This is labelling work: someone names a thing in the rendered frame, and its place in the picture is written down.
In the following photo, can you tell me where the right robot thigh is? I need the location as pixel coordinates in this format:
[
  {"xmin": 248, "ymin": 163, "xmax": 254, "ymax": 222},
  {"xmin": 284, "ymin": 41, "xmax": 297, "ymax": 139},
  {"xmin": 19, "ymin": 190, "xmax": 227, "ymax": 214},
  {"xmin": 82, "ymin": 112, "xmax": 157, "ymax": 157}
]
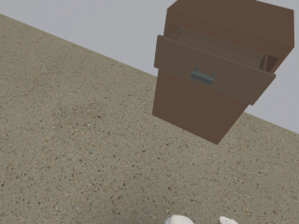
[{"xmin": 164, "ymin": 215, "xmax": 193, "ymax": 224}]

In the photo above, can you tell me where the cabinet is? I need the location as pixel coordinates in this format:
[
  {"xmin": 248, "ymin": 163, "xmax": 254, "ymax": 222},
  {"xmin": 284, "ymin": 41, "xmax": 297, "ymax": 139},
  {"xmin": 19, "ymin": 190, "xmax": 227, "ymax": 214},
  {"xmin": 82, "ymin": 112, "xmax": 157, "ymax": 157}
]
[{"xmin": 151, "ymin": 0, "xmax": 294, "ymax": 145}]

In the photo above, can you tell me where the handle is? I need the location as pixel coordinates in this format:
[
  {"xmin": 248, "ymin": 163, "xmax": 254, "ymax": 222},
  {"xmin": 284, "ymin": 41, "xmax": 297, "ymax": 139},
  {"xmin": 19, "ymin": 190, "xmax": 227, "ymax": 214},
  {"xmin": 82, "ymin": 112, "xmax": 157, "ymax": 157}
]
[{"xmin": 190, "ymin": 67, "xmax": 216, "ymax": 85}]

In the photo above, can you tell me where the drawer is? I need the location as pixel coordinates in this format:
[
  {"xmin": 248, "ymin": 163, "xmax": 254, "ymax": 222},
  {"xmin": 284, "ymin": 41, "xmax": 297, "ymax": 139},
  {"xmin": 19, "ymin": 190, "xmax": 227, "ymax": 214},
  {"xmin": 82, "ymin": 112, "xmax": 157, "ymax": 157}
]
[{"xmin": 153, "ymin": 27, "xmax": 277, "ymax": 105}]

